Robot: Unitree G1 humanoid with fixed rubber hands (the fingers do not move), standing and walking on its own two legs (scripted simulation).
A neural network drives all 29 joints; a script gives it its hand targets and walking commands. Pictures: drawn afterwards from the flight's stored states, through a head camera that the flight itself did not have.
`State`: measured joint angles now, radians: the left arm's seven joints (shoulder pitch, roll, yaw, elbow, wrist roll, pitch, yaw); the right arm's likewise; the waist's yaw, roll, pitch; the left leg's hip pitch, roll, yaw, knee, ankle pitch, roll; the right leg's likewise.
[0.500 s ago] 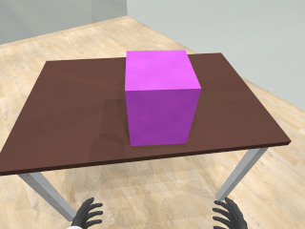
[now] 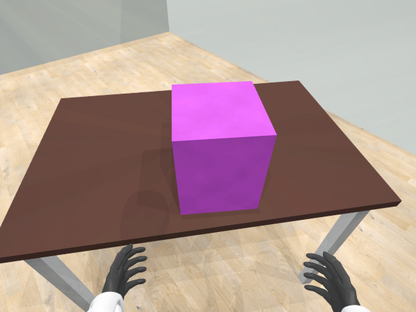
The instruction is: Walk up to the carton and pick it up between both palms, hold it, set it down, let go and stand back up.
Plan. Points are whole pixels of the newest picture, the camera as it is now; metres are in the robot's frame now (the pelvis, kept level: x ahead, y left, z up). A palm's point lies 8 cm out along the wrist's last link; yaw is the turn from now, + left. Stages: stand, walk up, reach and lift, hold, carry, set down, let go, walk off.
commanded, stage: reach and lift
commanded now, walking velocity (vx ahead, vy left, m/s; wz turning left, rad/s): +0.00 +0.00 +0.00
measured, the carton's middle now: (216, 148) +0.50 +0.02 +0.04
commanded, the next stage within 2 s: none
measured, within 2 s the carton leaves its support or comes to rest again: neither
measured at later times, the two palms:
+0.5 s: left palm (121, 254) +0.23 +0.19 +0.02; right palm (341, 262) +0.24 -0.21 +0.02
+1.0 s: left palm (125, 203) +0.31 +0.19 +0.07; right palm (344, 211) +0.31 -0.22 +0.07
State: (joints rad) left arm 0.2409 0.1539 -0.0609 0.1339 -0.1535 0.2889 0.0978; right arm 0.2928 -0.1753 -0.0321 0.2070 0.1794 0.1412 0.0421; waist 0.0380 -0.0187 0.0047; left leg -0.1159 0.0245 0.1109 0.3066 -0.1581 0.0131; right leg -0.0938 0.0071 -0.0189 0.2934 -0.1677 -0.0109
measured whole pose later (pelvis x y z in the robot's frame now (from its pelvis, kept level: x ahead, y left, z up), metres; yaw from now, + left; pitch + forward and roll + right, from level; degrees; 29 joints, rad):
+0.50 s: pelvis +0.02 -0.01 +0.00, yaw +0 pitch -2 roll +0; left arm 0.21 0.15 -0.06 0.08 -0.14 0.11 0.10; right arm 0.24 -0.19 -0.01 0.18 0.23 -0.02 0.00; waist 0.04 -0.03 -0.02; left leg -0.08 0.02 0.10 0.30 -0.19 0.00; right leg -0.06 0.01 -0.01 0.30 -0.20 -0.02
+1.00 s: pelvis +0.02 -0.01 +0.00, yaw +0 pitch -1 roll +0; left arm -0.10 0.16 0.05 0.09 -0.13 0.34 0.08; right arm -0.10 -0.29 0.02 0.29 0.33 0.10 -0.03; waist 0.02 -0.03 -0.04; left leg -0.11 0.03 0.09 0.31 -0.18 0.00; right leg -0.10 0.02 0.00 0.31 -0.20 -0.02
